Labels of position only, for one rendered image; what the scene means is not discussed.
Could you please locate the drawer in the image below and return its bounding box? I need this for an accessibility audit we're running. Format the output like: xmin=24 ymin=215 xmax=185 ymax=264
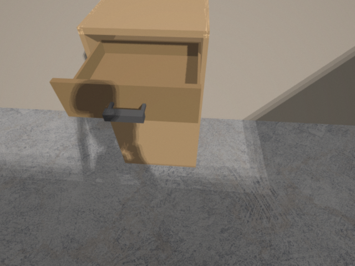
xmin=50 ymin=39 xmax=201 ymax=123

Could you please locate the cabinet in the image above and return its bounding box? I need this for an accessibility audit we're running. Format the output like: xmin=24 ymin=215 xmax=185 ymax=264
xmin=77 ymin=0 xmax=210 ymax=167

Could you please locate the handle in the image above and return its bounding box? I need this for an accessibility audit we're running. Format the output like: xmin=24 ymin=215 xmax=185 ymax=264
xmin=102 ymin=102 xmax=146 ymax=123

